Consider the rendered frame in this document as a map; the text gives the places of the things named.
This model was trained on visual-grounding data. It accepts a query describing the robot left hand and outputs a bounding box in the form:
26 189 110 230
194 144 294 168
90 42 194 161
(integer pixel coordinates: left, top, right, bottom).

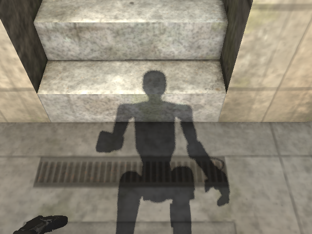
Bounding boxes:
13 215 68 234

